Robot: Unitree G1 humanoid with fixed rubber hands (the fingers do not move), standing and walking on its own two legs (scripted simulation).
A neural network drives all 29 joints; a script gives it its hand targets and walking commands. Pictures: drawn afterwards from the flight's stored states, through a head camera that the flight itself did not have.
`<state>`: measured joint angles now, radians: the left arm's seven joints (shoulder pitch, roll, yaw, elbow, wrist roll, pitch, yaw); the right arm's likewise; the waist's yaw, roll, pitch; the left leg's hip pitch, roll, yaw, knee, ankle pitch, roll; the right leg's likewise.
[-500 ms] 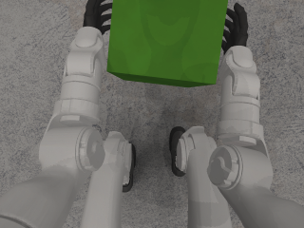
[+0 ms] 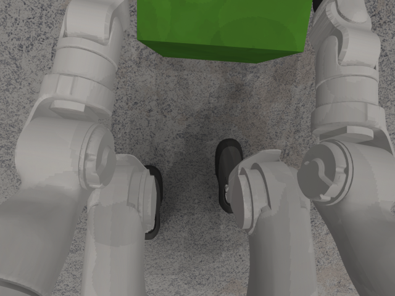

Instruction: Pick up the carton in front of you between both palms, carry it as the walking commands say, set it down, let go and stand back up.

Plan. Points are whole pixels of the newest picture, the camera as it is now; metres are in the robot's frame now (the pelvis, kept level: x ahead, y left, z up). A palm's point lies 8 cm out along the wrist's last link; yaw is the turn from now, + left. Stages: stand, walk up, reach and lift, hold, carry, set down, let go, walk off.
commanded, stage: set down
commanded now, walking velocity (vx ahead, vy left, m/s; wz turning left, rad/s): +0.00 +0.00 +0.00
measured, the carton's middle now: out of the picture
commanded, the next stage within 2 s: none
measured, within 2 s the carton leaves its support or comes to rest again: rests again in 0.78 s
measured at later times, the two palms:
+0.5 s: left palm out of the picture +0.56 +0.09 -0.19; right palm (323, 2) +0.53 -0.22 -0.17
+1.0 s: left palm out of the picture +0.56 +0.08 -0.20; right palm (324, 8) +0.52 -0.23 -0.18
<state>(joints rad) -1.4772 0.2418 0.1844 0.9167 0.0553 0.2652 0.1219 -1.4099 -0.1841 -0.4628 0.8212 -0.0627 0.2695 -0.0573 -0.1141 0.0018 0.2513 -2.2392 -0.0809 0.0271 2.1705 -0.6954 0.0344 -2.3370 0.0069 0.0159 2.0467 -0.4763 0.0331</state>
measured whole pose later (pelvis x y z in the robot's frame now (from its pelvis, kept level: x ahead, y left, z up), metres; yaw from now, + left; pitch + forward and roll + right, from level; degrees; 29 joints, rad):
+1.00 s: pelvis -0.01 +0.00 -0.03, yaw +0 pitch +35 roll -3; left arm -1.57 0.22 0.24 1.02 0.16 0.19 -0.02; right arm -1.47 -0.30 -0.54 1.04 -0.06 0.19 0.05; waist -0.09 -0.04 0.44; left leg -2.18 -0.11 0.00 2.30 -0.72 0.02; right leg -2.27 0.01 0.00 2.16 -0.50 0.04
